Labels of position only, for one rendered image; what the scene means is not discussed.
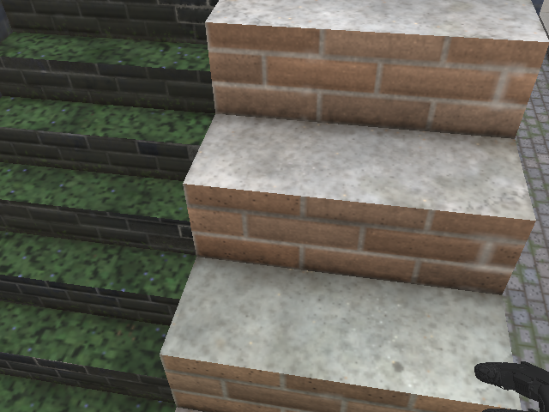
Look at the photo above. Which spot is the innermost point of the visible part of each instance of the right robot hand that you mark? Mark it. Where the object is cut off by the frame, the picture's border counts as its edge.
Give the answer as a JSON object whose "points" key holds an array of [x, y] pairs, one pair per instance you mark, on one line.
{"points": [[525, 378]]}

